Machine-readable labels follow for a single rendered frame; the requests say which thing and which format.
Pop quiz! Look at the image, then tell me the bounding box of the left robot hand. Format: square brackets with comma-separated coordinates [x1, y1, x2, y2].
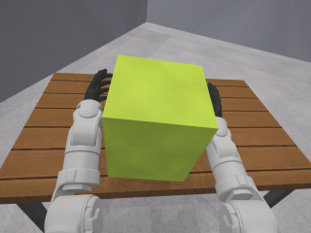
[84, 68, 113, 103]

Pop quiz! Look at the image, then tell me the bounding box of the table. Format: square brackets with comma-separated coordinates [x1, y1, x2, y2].
[0, 73, 311, 233]

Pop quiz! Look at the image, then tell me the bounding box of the right robot hand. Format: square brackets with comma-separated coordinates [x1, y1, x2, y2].
[207, 82, 223, 117]

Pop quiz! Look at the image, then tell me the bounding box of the right robot forearm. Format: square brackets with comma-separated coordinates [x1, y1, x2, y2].
[206, 116, 279, 233]

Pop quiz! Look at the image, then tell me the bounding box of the right robot upper arm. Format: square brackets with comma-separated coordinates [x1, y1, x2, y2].
[219, 200, 279, 233]

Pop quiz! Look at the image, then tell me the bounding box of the carton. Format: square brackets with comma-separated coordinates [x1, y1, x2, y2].
[102, 54, 219, 182]

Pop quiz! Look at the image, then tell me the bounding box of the left robot forearm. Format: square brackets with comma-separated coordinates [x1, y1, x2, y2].
[44, 99, 103, 232]

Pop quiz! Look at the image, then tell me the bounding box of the left robot upper arm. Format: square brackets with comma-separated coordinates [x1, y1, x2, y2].
[45, 194, 104, 233]

